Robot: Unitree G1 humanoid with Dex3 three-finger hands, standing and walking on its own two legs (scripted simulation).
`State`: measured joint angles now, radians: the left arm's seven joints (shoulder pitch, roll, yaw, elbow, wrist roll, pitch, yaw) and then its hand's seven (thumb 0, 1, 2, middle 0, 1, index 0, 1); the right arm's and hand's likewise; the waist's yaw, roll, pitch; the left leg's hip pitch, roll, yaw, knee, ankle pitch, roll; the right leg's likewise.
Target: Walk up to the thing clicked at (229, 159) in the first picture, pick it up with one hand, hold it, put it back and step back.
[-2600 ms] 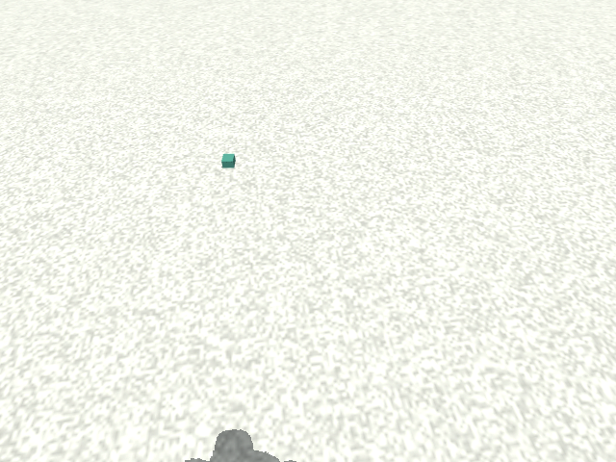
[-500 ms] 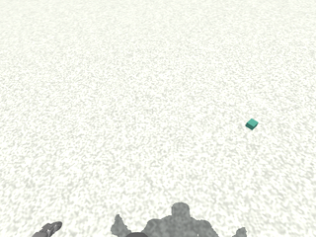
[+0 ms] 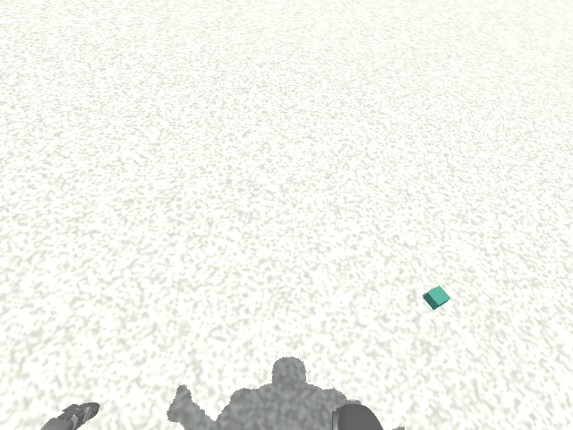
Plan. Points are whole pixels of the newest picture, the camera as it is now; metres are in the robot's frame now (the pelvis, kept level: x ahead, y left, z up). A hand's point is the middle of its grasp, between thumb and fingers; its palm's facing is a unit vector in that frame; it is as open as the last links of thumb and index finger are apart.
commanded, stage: walk up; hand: left
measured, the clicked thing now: (436, 297) +0.72 -0.65 -0.73
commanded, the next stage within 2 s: none
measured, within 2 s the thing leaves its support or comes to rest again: neither
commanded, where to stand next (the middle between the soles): +0.56 -1.07 m, yaw +37 degrees
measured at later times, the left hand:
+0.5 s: hand out of the picture +0.15 +0.05 -0.14, palm faces +0.26 -0.90 -0.37, open 7.4 cm
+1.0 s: hand (399, 373) +0.26 -0.19 -0.15, palm faces +0.33 -0.87 -0.36, open 7.3 cm
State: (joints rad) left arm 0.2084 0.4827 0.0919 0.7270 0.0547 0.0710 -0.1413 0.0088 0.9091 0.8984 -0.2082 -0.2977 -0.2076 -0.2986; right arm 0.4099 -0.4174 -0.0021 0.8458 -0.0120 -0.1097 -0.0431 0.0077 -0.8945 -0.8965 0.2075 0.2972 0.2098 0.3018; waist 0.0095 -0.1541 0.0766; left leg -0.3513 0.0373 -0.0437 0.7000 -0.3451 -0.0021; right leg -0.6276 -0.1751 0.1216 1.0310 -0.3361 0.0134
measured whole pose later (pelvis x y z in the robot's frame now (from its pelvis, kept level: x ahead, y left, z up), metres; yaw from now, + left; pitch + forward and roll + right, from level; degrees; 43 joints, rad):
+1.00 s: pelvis +0.28 -0.48 -0.01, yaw +24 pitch -1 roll +0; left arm 0.22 0.42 0.06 0.75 0.05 0.08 -0.07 0.01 0.91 0.90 -0.21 -0.30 -0.21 -0.30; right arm 0.31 -0.52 -0.07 0.97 0.01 -0.06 -0.12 0.01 -0.90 -0.90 0.20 0.30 0.20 0.30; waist 0.02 -0.01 0.07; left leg -0.61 0.03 -0.01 1.17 -0.49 0.06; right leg -0.43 -0.05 -0.05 0.85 -0.41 -0.01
